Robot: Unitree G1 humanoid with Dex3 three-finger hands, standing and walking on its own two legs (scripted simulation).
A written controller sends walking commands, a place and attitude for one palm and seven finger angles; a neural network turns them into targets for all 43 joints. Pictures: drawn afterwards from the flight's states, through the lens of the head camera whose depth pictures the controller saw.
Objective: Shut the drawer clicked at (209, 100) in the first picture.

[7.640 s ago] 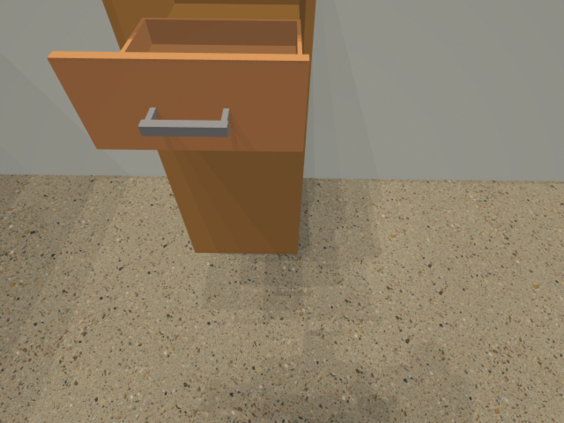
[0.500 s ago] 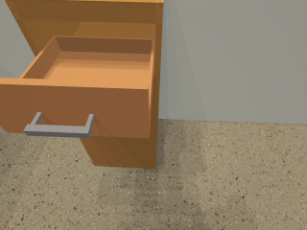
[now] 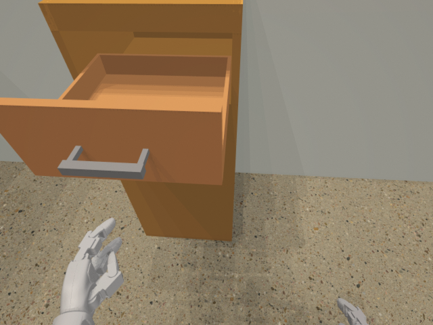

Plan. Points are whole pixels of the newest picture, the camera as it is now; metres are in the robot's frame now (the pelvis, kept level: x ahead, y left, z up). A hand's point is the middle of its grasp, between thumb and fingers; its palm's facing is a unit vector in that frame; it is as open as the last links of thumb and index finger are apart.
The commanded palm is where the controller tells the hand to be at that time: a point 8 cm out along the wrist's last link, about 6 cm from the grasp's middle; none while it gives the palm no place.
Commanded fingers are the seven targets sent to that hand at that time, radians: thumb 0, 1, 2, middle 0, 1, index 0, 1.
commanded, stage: raise the hand and make a fist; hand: left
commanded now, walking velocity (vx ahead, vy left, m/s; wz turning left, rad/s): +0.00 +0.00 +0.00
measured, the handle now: (106, 161) +0.35 +0.20 +0.15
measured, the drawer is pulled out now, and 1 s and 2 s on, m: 0.28 0.28 0.28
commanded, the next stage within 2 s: bring the fist close to the handle in 1.70 s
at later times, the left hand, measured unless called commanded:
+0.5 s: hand (105, 279) +0.18 +0.18 +0.07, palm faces -0.08 -0.99 -0.07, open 4.5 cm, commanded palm +0.13 +0.23 +0.09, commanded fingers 0.00 0.90 0.90 -0.92 -1.08 -0.92 -1.08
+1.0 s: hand (57, 262) +0.17 +0.19 +0.18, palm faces -0.01 -0.99 -0.16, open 3.1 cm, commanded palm +0.12 +0.24 +0.20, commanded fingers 0.00 0.90 0.90 -1.40 -1.60 -1.40 -1.60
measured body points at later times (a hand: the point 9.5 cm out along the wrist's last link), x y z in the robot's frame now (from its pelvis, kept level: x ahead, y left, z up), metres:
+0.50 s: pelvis -0.02 +0.01 -0.02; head -0.02 +0.01 +0.43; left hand +0.18 +0.23 +0.08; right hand +0.16 -0.18 -0.09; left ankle +0.00 +0.13 -0.73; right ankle -0.02 -0.09 -0.73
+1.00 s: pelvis +0.00 +0.02 +0.00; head -0.04 +0.00 +0.45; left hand +0.16 +0.25 +0.19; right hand +0.23 -0.17 -0.03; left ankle +0.00 +0.13 -0.73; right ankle -0.02 -0.09 -0.73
